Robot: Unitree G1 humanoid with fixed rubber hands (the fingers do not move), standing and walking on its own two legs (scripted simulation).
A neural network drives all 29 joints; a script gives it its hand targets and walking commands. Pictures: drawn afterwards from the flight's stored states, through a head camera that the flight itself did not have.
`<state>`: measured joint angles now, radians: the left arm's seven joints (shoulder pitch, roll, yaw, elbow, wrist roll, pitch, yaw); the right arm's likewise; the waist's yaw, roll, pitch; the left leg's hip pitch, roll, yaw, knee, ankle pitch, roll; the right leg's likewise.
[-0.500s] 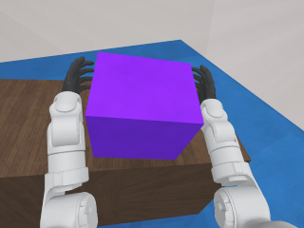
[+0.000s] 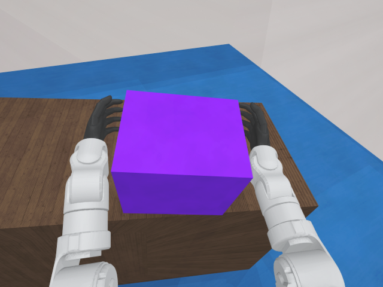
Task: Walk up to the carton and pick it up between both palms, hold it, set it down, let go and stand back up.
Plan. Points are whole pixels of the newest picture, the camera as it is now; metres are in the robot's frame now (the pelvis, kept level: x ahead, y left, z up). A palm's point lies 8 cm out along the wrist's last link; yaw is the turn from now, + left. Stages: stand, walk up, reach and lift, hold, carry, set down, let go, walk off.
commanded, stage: set down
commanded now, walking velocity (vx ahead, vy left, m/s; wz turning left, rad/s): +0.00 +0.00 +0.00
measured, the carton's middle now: (178, 158) +0.36 +0.02 +0.07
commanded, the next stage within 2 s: none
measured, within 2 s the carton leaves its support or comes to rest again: rests again in 1.66 s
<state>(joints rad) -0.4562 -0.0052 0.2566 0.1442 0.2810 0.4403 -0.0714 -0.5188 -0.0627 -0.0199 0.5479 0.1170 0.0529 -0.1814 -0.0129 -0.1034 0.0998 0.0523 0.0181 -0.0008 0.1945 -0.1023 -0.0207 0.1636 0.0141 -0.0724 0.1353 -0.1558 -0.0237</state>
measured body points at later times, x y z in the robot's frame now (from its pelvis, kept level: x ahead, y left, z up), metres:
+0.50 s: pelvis +0.00 +0.01 +0.00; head +0.00 +0.04 +0.45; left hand +0.39 +0.18 +0.11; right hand +0.39 -0.15 +0.11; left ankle +0.02 +0.13 -0.75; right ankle -0.04 -0.09 -0.75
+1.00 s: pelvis +0.00 +0.01 +0.00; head +0.01 +0.03 +0.45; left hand +0.40 +0.19 +0.09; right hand +0.40 -0.14 +0.09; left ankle +0.02 +0.13 -0.75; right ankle -0.04 -0.10 -0.75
